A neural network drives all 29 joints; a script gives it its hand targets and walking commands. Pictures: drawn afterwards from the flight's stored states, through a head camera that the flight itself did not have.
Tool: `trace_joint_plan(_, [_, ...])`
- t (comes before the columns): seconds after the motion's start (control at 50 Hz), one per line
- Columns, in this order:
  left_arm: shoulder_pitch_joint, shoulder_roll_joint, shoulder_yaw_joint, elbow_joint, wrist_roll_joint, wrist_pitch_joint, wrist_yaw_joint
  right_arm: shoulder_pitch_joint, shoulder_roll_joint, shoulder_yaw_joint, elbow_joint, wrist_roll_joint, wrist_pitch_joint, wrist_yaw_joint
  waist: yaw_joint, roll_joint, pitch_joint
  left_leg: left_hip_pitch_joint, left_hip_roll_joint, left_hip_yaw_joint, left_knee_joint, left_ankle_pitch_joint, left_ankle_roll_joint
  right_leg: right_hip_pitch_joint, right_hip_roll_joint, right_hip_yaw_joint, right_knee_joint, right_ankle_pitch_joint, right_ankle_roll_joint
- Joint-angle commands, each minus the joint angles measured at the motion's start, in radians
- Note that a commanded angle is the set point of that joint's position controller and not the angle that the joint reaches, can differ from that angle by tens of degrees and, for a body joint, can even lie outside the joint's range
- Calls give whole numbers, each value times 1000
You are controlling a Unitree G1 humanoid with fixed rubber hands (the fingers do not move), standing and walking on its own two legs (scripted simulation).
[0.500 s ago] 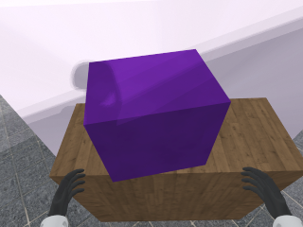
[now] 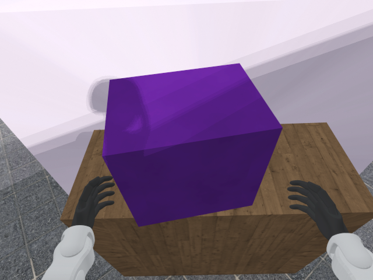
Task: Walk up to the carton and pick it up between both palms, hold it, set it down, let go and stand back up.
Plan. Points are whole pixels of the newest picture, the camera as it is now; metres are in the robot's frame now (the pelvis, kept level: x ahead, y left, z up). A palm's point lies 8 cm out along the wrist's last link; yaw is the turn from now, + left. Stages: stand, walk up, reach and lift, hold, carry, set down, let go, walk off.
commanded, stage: reach and lift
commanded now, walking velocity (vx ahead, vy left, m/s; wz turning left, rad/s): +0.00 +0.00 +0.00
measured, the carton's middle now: (187, 148) +0.41 +0.03 +0.05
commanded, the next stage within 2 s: none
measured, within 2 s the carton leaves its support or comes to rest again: neither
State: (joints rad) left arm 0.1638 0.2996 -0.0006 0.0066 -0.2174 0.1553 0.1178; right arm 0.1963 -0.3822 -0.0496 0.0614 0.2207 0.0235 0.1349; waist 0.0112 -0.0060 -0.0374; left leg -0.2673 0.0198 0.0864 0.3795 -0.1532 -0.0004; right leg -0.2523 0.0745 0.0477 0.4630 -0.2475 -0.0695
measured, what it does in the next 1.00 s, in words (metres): stands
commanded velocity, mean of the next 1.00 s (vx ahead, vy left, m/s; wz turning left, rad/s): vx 0.00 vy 0.00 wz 0.00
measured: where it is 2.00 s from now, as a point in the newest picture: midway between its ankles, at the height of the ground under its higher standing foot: outside the picture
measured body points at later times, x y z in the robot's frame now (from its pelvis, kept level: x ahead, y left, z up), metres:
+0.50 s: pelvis +0.00 +0.00 +0.00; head +0.01 -0.01 +0.45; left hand +0.30 +0.24 +0.11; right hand +0.32 -0.23 +0.12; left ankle +0.03 +0.13 -0.74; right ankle -0.01 -0.07 -0.74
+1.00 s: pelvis +0.00 +0.00 +0.00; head +0.00 -0.01 +0.45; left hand +0.35 +0.25 +0.17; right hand +0.39 -0.22 +0.18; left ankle +0.03 +0.13 -0.74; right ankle -0.01 -0.07 -0.74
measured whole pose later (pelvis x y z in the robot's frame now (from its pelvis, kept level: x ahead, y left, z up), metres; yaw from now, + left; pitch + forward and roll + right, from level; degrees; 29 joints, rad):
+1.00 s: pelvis +0.00 +0.00 +0.00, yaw +0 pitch +2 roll +1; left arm -0.45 0.30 0.19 -0.02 -0.22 0.76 0.12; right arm -0.54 -0.52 -0.02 0.26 0.37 0.45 0.08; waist 0.05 -0.01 -0.04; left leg -0.27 0.02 0.09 0.36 -0.14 0.00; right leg -0.25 0.07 0.05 0.44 -0.23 -0.07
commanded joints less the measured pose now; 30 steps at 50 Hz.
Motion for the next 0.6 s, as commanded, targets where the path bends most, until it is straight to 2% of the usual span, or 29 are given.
trace_joint_plan(0.0, [-186, 175, 248, -396, -31, 66, 16, -220, -327, -74, -339, 217, 21, -54, 83, -36, -250, 265, -21, -101, -46, 271, -6, 120, -114, 99, -155, 540, 101])
trace_joint_plan(0.06, [-230, 185, 289, -413, -29, 130, 7, -287, -336, -59, -358, 228, 62, -76, 95, -56, -254, 231, -26, -98, -52, 269, -4, 154, -116, 104, -140, 604, 113])
trace_joint_plan(0.08, [-252, 195, 296, -437, -31, 138, 8, -313, -333, -65, -395, 229, 71, -79, 108, -49, -257, 219, -28, -98, -56, 240, 1, 150, -122, 116, -140, 572, 118])
trace_joint_plan(0.1, [-266, 198, 300, -445, -30, 149, 10, -327, -348, -61, -397, 231, 79, -81, 105, -65, -281, 215, -27, -94, -50, 277, -5, 161, -113, 104, -126, 614, 115])
trace_joint_plan(0.14, [-293, 213, 319, -495, -26, 171, 12, -351, -354, -61, -396, 242, 100, -84, 103, -54, -298, 222, -28, -95, -48, 304, -6, 158, -113, 101, -117, 653, 118])
trace_joint_plan(0.16, [-323, 218, 321, -492, -35, 182, 10, -389, -356, -53, -395, 247, 112, -86, 109, -50, -285, 216, -25, -94, -54, 278, -8, 153, -122, 110, -123, 631, 119])
trace_joint_plan(0.18, [-278, 207, 320, -510, -33, 192, 6, -360, -354, -53, -405, 255, 121, -85, 104, -46, -284, 222, -25, -98, -53, 286, -7, 145, -120, 113, -124, 642, 117])
trace_joint_plan(0.2, [-318, 212, 316, -511, -44, 204, 6, -399, -364, -67, -389, 252, 137, -85, 98, -55, -299, 230, -22, -101, -55, 290, -5, 139, -114, 107, -121, 617, 111])
trace_joint_plan(0.22, [-341, 208, 317, -517, -41, 215, 8, -424, -372, -64, -381, 257, 149, -81, 100, -41, -302, 230, -24, -97, -49, 300, -10, 130, -119, 110, -119, 643, 115])
trace_joint_plan(0.24, [-377, 226, 333, -494, -45, 232, 4, -461, -371, -69, -387, 258, 155, -86, 106, -48, -297, 205, -26, -94, -55, 254, -4, 136, -130, 126, -133, 587, 121])
trace_joint_plan(0.26, [-459, 248, 339, -492, -46, 239, 8, -529, -375, -78, -374, 256, 164, -88, 119, -41, -299, 193, -27, -93, -55, 223, -4, 113, -123, 120, -129, 516, 116])
trace_joint_plan(0.28, [-415, 229, 335, -504, -46, 254, 11, -502, -387, -84, -352, 258, 180, -82, 117, -42, -293, 224, -23, -90, -50, 238, -7, 94, -118, 115, -130, 518, 114])
trace_joint_plan(0.32, [-466, 237, 337, -481, -49, 274, 15, -565, -394, -102, -305, 259, 203, -68, 118, -42, -304, 208, -18, -89, -53, 215, -4, 72, -113, 110, -141, 416, 101])
trace_joint_plan(0.34, [-499, 241, 336, -488, -59, 293, 16, -605, -405, -105, -315, 263, 214, -70, 122, -39, -332, 209, -17, -89, -44, 237, -9, 79, -110, 109, -136, 432, 97])
trace_joint_plan(0.36, [-477, 225, 348, -448, -42, 315, 15, -594, -408, -99, -289, 266, 227, -68, 124, -44, -302, 224, -18, -85, -49, 233, -7, 66, -107, 111, -146, 423, 99])
trace_joint_plan(0.38, [-561, 257, 342, -433, -51, 329, 14, -659, -421, -102, -237, 265, 247, -65, 110, -31, -302, 201, -18, -86, -50, 211, -7, 48, -106, 109, -143, 390, 91])
trace_joint_plan(0.4, [-564, 256, 353, -461, -48, 354, 16, -686, -435, -104, -264, 273, 259, -67, 120, -37, -325, 211, -21, -85, -43, 227, -8, 63, -102, 109, -140, 418, 95])
trace_joint_plan(0.42, [-598, 249, 351, -409, -40, 377, 13, -715, -433, -99, -220, 275, 276, -67, 115, -45, -317, 196, -23, -85, -40, 225, -3, 61, -105, 107, -135, 423, 96])
trace_joint_plan(0.44, [-599, 256, 366, -417, -37, 388, 13, -739, -419, -87, -200, 283, 289, -64, 128, -39, -330, 182, -22, -82, -42, 206, -1, 69, -114, 119, -142, 388, 99])
trace_joint_plan(0.48, [-622, 243, 367, -414, -21, 419, 17, -762, -431, -99, -157, 287, 313, -58, 120, -42, -335, 197, -17, -83, -40, 218, -9, 58, -100, 103, -137, 380, 92])
trace_joint_plan(0.5, [-668, 267, 384, -367, -17, 429, 16, -814, -437, -74, -125, 292, 330, -52, 142, -50, -310, 165, -16, -76, -42, 190, 0, 41, -106, 114, -140, 343, 93])
trace_joint_plan(0.52, [-670, 261, 391, -394, -14, 445, 13, -818, -456, -86, -143, 297, 336, -54, 133, -62, -344, 189, -17, -79, -40, 230, -3, 66, -102, 113, -136, 413, 95])
trace_joint_plan(0.54, [-741, 296, 397, -362, -14, 456, 15, -877, -461, -76, -121, 301, 348, -52, 143, -54, -364, 152, -21, -75, -28, 208, 2, 71, -103, 112, -125, 393, 94])
trace_joint_plan(0.56, [-703, 273, 394, -367, -7, 467, 14, -865, -449, -66, -101, 308, 355, -48, 147, -56, -354, 154, -16, -74, -32, 214, -1, 77, -109, 121, -132, 389, 93])
trace_joint_plan(0.58, [-760, 276, 396, -363, -12, 478, 14, -904, -461, -85, -91, 304, 360, -49, 137, -50, -382, 164, -14, -75, -28, 202, -3, 76, -111, 120, -133, 386, 97])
